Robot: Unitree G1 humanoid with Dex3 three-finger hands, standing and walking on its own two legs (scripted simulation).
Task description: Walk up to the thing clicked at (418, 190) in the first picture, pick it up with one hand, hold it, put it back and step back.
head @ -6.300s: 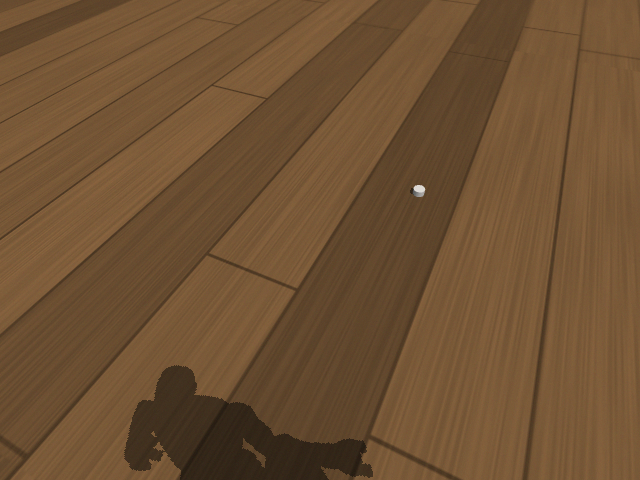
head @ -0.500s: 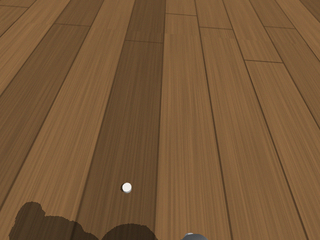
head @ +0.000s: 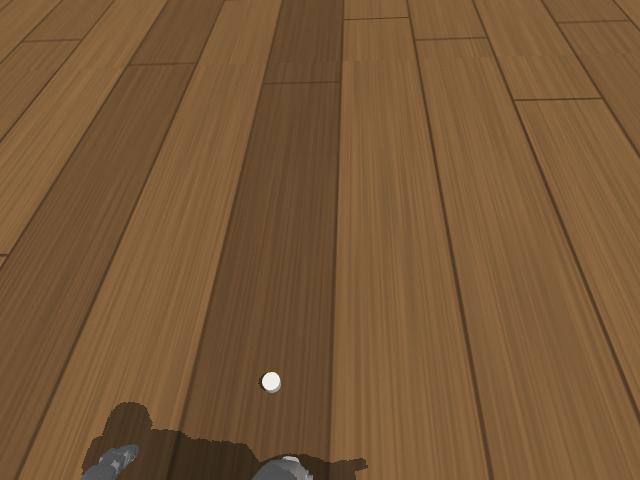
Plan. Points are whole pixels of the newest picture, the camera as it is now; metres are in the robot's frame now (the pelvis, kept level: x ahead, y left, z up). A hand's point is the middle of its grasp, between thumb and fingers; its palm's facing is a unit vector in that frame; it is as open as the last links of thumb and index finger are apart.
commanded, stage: walk up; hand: left
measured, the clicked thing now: (271, 382) +0.46 +0.23 -0.74
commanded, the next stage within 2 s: none
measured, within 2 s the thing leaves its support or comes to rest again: neither
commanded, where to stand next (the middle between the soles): +0.06 +0.00 m, yaw -1 degrees
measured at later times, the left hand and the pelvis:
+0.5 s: hand out of the picture +0.02 +0.28 -0.15, palm faces -0.04 -0.93 -0.36, open 7.4 cm; pelvis -0.02 +0.02 +0.00, yaw -1 degrees
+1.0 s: hand out of the picture +0.12 +0.26 -0.13, palm faces -0.02 -0.94 -0.33, open 7.4 cm; pelvis +0.00 +0.01 +0.02, yaw -1 degrees
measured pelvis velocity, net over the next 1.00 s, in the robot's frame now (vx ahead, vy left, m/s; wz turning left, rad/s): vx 0.00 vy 0.01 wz -0.01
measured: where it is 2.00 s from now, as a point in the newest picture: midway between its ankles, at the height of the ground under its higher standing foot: outside the picture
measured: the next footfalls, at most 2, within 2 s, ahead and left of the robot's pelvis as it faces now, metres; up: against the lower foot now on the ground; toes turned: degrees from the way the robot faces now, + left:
left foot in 0.08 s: +0.07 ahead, +0.14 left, +0.00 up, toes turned -2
right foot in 0.34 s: +0.00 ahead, -0.10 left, +0.00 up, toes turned +0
